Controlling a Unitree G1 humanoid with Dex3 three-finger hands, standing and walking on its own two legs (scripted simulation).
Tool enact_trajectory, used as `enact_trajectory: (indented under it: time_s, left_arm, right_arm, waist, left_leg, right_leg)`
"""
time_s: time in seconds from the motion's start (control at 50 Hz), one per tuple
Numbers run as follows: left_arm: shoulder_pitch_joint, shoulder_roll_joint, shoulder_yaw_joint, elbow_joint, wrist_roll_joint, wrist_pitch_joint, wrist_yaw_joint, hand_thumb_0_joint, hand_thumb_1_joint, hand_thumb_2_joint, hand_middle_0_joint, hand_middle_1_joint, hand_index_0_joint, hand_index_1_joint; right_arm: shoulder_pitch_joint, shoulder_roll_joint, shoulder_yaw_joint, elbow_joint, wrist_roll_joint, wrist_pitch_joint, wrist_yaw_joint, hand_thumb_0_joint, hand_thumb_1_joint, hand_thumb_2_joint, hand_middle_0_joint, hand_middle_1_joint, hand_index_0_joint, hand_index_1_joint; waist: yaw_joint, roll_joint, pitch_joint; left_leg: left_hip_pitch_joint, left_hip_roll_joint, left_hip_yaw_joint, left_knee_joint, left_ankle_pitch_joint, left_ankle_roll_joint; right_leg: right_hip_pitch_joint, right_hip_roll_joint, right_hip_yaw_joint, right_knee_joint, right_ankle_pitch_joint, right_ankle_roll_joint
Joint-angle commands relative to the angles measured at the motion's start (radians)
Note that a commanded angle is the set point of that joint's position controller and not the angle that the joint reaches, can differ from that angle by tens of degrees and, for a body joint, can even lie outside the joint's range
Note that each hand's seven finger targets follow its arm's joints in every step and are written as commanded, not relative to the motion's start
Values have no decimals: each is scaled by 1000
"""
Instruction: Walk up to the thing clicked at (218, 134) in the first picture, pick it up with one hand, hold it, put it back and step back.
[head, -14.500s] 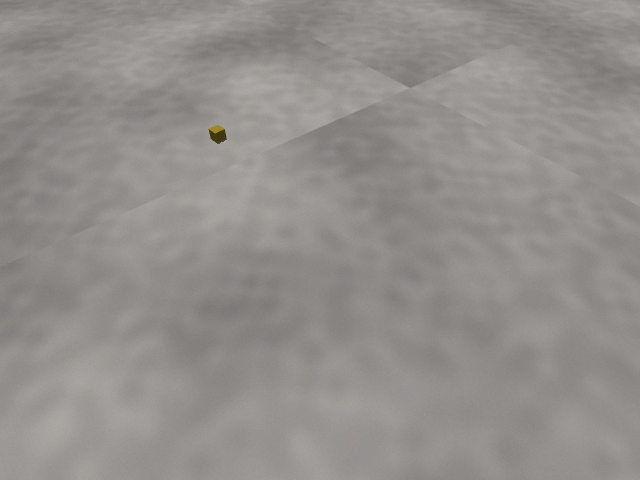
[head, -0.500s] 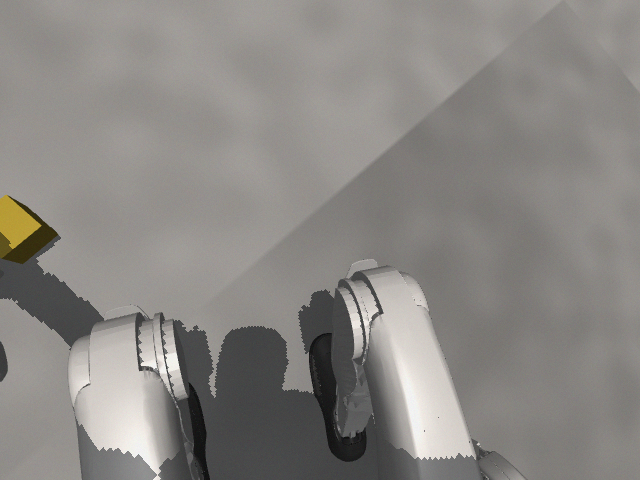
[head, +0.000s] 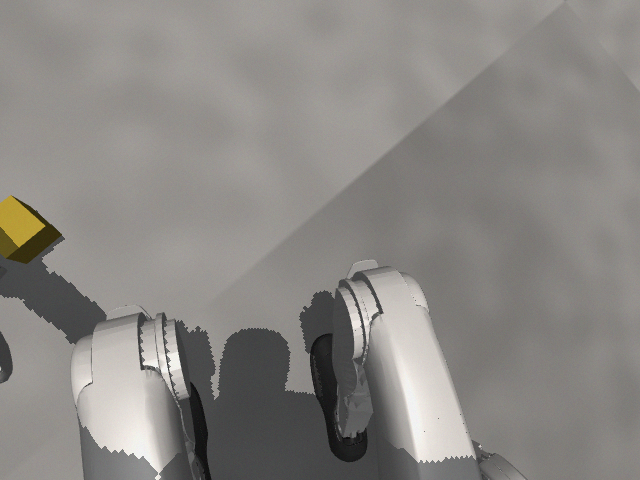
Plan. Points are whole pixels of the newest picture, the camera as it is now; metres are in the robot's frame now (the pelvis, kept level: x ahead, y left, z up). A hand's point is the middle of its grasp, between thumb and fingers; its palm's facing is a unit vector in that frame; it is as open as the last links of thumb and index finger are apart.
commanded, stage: rise first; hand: left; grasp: from above
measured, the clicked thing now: (19, 230) +0.45 +0.34 -0.28
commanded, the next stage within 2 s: none
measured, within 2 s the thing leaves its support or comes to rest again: neither
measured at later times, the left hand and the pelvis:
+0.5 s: hand out of the picture +0.42 +0.37 -0.17, palm faces -0.22 -0.32 -0.92, open 13.7 cm; pelvis +0.00 +0.00 +0.00, yaw +0 degrees
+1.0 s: hand out of the picture +0.42 +0.36 -0.17, palm faces -0.23 -0.32 -0.92, open 13.7 cm; pelvis +0.00 +0.00 +0.00, yaw +0 degrees
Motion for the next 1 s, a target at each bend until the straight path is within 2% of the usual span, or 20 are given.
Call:
enact_trajectory:
  time_s: [0.0, 0.1, 0.16, 0.18, 0.24, 0.3, 0.34, 0.44, 0.46, 0.58, 0.62, 0.64, 0.66, 0.7, 0.74, 0.78, 0.84, 0.86, 0.92, 0.98]
  left_arm:
    - [-260, 285, -25, -144, 7, 7, 34, 0, -569, 974, -102, -1105, -110, -1096]
    - [-206, 259, -31, -61, 1, 18, 13, 0, -538, 950, -101, -1126, -120, -1104]
    - [-229, 296, -6, -62, 3, 5, 23, 0, -539, 953, -104, -1124, -122, -1103]
    - [-246, 277, -26, -60, 9, 1, 23, 0, -531, 943, -104, -1124, -124, -1101]
    - [-266, 312, -14, -52, 14, -11, 30, 0, -530, 944, -105, -1125, -125, -1102]
    - [-264, 301, -13, -66, 17, -22, 48, 0, -528, 942, -113, -1121, -132, -1100]
    - [-281, 341, 9, -126, 15, -23, 60, 0, -521, 933, -112, -1125, -134, -1100]
    - [-266, 288, -10, -130, 4, 7, 51, 0, -543, 955, -103, -1109, -117, -1093]
    - [-235, 292, -7, -120, 5, 15, 46, 0, -551, 958, -101, -1103, -113, -1089]
    - [-239, 241, -50, -73, 4, 26, 14, 0, -536, 951, -106, -1117, -123, -1097]
    - [-212, 274, -22, -29, 5, 18, 20, 0, -527, 941, -105, -1128, -127, -1103]
    - [-233, 266, -37, -44, 8, 9, 18, 0, -519, 934, -106, -1132, -131, -1104]
    - [-251, 295, -10, -54, 9, 2, 26, 0, -518, 934, -106, -1136, -132, -1107]
    - [-283, 282, -38, -63, 11, -16, 30, 0, -530, 942, -108, -1133, -129, -1109]
    - [-270, 332, -12, -42, 24, -23, 43, 0, -510, 923, -112, -1141, -139, -1111]
    - [-306, 324, -18, -110, 19, -34, 52, 0, -512, 926, -112, -1131, -136, -1104]
    - [-256, 303, -17, -65, 13, -23, 62, 0, -513, 927, -114, -1131, -138, -1105]
    - [-291, 335, 5, -135, 16, -23, 62, 0, -516, 937, -112, -1112, -131, -1090]
    - [-227, 306, 2, -107, 3, 0, 51, 0, -524, 942, -110, -1105, -126, -1086]
    - [-220, 266, -28, -52, 5, 18, 36, 0, -519, 933, -104, -1120, -126, -1095]
  right_arm:
    - [227, -245, -75, 7, 17, -2, -3, 0, -925, -909, 199, 300, 199, 300]
    - [236, -249, -68, 13, 18, -3, -3, 0, -921, -907, 199, 300, 200, 300]
    - [245, -260, -66, 20, 15, -13, -3, 0, -921, -907, 199, 300, 200, 300]
    - [237, -258, -60, 7, 12, -16, -1, 0, -919, -906, 199, 300, 200, 300]
    - [237, -262, -57, 18, 8, -26, -3, 0, -919, -907, 199, 300, 200, 300]
    - [236, -256, -53, 13, 0, -35, 0, 0, -921, -907, 199, 300, 200, 300]
    - [232, -254, -58, 11, 2, -34, 1, 0, -922, -907, 199, 300, 200, 300]
    - [222, -256, -79, 14, 15, -18, 4, 0, -921, -907, 199, 300, 200, 300]
    - [216, -253, -80, 16, 18, -13, 4, 0, -922, -908, 199, 300, 199, 300]
    - [238, -255, -68, 12, 15, -17, 6, 0, -918, -906, 199, 300, 200, 300]
    - [249, -271, -69, 27, 14, -22, 6, 0, -918, -906, 199, 300, 200, 300]
    - [244, -264, -61, 17, 10, -27, 7, 0, -918, -905, 199, 300, 200, 300]
    - [256, -278, -63, 19, 10, -30, 6, 0, -918, -905, 199, 300, 200, 300]
    - [241, -268, -58, 15, 8, -39, 7, 0, -921, -907, 199, 300, 199, 300]
    - [243, -274, -58, 23, 1, -42, 5, 0, -920, -907, 199, 300, 199, 300]
    - [227, -262, -59, 10, 3, -46, 3, 0, -919, -906, 199, 300, 199, 300]
    - [228, -262, -64, 16, -1, -42, 5, 0, -921, -907, 199, 300, 199, 300]
    - [233, -261, -67, 14, 3, -41, 5, 0, -917, -906, 199, 300, 200, 300]
    - [227, -252, -68, 16, 10, -31, 8, 0, -918, -906, 199, 300, 200, 300]
    - [224, -260, -73, 19, 13, -28, 9, 0, -918, -905, 199, 300, 200, 300]
  waist:
    - [-6, 339, -699]
    - [-11, 262, -652]
    - [-15, 259, -645]
    - [-24, 257, -633]
    - [-30, 247, -632]
    - [-26, 289, -646]
    - [-3, 321, -693]
    - [-4, 364, -697]
    - [12, 364, -700]
    - [-26, 282, -623]
    - [-25, 257, -607]
    - [-34, 247, -601]
    - [-33, 260, -621]
    - [-32, 290, -629]
    - [-33, 276, -627]
    - [-23, 298, -670]
    - [-23, 300, -655]
    - [-8, 318, -695]
    - [11, 329, -711]
    - [-10, 306, -659]
  left_leg:
    - [519, -7, 89, -271, 196, 15]
    - [464, -11, 92, -257, 222, 21]
    - [456, -11, 81, -263, 196, 22]
    - [451, -12, 83, -256, 193, 23]
    - [440, -9, 87, -244, 166, 28]
    - [478, -10, 91, -253, 176, 20]
    - [511, -6, 90, -254, 187, 18]
    - [536, -4, 79, -283, 183, 7]
    - [533, -5, 82, -282, 195, 6]
    - [481, -9, 75, -261, 220, 16]
    - [460, -11, 71, -264, 197, 19]
    - [458, -11, 72, -257, 195, 22]
    - [482, -10, 69, -263, 197, 19]
    - [485, -11, 74, -263, 173, 19]
    - [468, -12, 83, -255, 139, 23]
    - [492, -12, 93, -251, 137, 22]
    - [478, -8, 98, -261, 136, 20]
    - [501, -9, 95, -259, 157, 19]
    - [503, -10, 95, -264, 208, 14]
    - [487, -9, 82, -267, 207, 14]
  right_leg:
    - [332, 38, -86, -211, 175, -66]
    - [355, 44, -83, -210, 197, -61]
    - [353, 42, -88, -211, 175, -60]
    - [341, 41, -87, -211, 173, -59]
    - [346, 44, -88, -224, 147, -56]
    - [363, 43, -88, -217, 153, -60]
    - [358, 39, -90, -212, 160, -62]
    - [313, 38, -96, -201, 158, -69]
    - [314, 39, -92, -199, 168, -71]
    - [303, 40, -90, -197, 195, -64]
    - [313, 41, -91, -200, 175, -63]
    - [308, 40, -90, -202, 172, -61]
    - [324, 37, -93, -202, 173, -62]
    - [317, 41, -93, -202, 153, -64]
    - [331, 42, -92, -215, 119, -60]
    - [343, 42, -87, -227, 114, -60]
    - [346, 44, -88, -234, 113, -60]
    - [344, 38, -88, -227, 132, -61]
    - [353, 39, -88, -208, 175, -64]
    - [315, 45, -93, -200, 181, -65]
